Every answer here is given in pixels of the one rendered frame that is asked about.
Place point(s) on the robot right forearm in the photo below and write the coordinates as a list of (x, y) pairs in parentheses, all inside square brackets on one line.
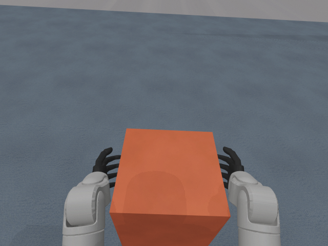
[(257, 211)]

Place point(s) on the robot left hand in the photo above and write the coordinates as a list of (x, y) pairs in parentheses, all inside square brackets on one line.
[(102, 161)]

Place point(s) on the robot right hand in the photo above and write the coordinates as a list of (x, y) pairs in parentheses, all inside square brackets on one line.
[(234, 164)]

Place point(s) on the carton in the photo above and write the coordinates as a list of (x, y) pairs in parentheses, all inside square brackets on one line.
[(169, 189)]

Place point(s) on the robot left forearm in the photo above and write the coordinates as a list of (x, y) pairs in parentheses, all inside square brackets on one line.
[(84, 211)]

